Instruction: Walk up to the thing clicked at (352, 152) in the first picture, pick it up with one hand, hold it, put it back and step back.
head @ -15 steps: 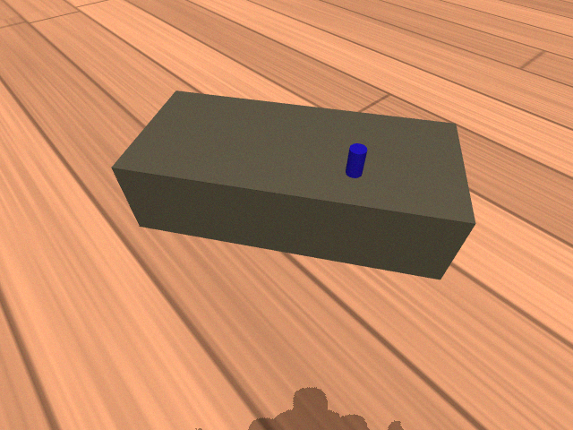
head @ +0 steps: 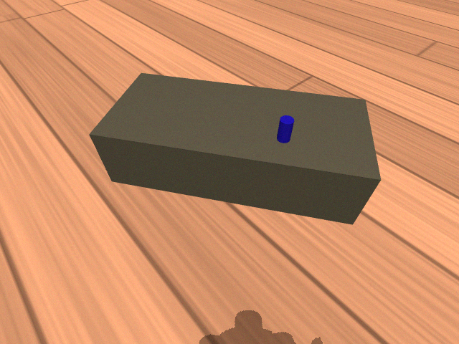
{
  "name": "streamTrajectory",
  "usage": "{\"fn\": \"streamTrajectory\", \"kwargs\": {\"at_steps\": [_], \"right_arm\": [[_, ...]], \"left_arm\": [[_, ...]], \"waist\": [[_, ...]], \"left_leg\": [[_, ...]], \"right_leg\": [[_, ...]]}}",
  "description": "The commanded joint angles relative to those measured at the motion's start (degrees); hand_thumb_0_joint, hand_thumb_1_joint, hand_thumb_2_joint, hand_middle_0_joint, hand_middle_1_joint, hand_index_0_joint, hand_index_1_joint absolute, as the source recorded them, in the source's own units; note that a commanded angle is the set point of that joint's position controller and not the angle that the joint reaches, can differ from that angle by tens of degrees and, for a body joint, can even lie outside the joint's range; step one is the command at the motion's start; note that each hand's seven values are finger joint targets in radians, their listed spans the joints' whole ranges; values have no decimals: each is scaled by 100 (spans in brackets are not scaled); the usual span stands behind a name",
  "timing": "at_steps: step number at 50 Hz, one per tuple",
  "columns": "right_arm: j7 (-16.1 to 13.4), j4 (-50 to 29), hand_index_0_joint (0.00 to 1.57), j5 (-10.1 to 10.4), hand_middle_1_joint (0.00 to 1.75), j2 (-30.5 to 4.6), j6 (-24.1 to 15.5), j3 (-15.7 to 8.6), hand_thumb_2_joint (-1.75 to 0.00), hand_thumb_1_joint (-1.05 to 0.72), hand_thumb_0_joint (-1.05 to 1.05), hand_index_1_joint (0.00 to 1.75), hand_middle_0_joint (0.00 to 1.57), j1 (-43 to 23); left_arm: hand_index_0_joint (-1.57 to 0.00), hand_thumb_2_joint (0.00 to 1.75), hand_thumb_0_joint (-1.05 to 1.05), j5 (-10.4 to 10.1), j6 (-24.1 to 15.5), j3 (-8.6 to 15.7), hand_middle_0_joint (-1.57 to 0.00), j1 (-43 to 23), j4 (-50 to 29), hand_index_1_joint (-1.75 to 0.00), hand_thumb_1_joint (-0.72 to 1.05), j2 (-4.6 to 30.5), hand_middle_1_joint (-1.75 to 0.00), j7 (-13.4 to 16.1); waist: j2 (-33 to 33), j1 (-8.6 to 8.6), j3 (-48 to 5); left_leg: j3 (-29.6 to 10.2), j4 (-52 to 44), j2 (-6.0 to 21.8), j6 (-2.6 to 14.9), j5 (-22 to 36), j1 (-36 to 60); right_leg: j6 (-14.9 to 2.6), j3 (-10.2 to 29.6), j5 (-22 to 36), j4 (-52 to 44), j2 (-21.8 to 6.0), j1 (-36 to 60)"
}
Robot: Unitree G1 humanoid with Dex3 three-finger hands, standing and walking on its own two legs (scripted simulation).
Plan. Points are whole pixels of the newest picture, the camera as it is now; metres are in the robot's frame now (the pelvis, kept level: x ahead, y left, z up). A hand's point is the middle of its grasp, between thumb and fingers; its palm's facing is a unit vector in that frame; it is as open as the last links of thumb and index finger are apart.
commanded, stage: stand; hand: right
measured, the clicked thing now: (285, 129) +1.06 -0.29 -0.37
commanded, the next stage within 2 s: walk up in 0.82 s
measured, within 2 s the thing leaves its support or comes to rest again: neither
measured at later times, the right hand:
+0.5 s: hand out of the picture +0.08 -0.25 -0.16, palm faces -0.03 +0.94 -0.33, open 7.4 cm
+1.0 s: hand out of the picture +0.08 -0.28 -0.16, palm faces +0.06 +0.94 -0.34, open 7.4 cm
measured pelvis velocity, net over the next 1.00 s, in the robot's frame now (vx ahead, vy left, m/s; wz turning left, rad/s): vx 0.03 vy -0.01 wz -0.06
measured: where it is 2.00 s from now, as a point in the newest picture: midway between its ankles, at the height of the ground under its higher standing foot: (235, 302)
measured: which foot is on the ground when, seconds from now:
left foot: down 0.00-1.00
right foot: down 0.00-0.92, up 0.94-1.00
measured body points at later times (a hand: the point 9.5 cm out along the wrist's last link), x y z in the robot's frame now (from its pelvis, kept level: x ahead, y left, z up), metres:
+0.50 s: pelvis +0.00 +0.00 +0.00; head +0.01 +0.00 +0.45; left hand +0.08 +0.30 -0.13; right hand +0.08 -0.30 -0.13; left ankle +0.00 +0.12 -0.75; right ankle -0.01 -0.12 -0.75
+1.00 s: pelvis +0.03 -0.01 -0.01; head +0.04 -0.02 +0.44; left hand +0.10 +0.31 -0.13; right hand +0.07 -0.33 -0.13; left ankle +0.00 +0.12 -0.75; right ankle +0.01 -0.12 -0.73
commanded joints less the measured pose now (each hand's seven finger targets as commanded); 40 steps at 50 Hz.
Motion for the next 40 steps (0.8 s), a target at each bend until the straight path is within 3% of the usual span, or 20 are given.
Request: {"fn": "streamTrajectory", "kwargs": {"at_steps": [1, 11, 25, 30, 34, 40], "right_arm": [[-80, -356, 20, -6, 30, -1184, -105, -226, -90, -90, 0, 30, 20, -219], [-82, -349, 20, -16, 30, -1222, -99, -234, -90, -90, 0, 30, 20, -197], [-78, -347, 20, -18, 30, -1219, -88, -233, -90, -90, 0, 30, 20, -143], [-87, -314, 20, -21, 30, -1216, -98, -209, -90, -90, 0, 30, 20, -130], [-89, -338, 20, -14, 30, -1233, -105, -216, -90, -90, 0, 30, 20, -183], [-89, -335, 20, -20, 30, -1228, -92, -223, -90, -90, 0, 30, 20, -144]], "left_arm": [[-20, 90, 0, 8, -152, 208, -20, -209, -323, -30, 90, 1222, -30, 69], [-20, 90, 0, 14, -135, 221, -20, -160, -326, -30, 90, 1214, -30, 61], [-20, 90, 0, 17, -147, 219, -20, -157, -348, -30, 90, 1240, -30, 73], [-20, 90, 0, 10, -133, 229, -20, -149, -335, -30, 90, 1255, -30, 65], [-20, 90, 0, 19, -130, 206, -20, -115, -351, -30, 90, 1203, -30, 62], [-20, 90, 0, 8, -127, 218, -20, -128, -343, -30, 90, 1248, -30, 68]], "waist": [[-2, 18, -489], [-39, 43, -439], [-34, 3, -522], [46, 18, -408], [3, 47, -476], [-76, 23, -464]], "left_leg": [[-544, -238, 705, 178, 1113, 79], [-568, -325, 696, 167, 903, 30], [-562, -254, 710, 162, 1116, 98], [-572, -322, 702, 162, 937, 18], [-594, -309, 725, 154, 1225, 123], [-574, -311, 716, 158, 1071, 85]], "right_leg": [[-178, 509, 1004, -245, -720, 86], [-180, 486, 703, -301, -686, 46], [-190, 500, 956, -301, -732, 135], [-178, 513, 816, -318, -729, 115], [-176, 463, 949, -283, -695, 84], [-196, 482, 846, -280, -727, 122]]}}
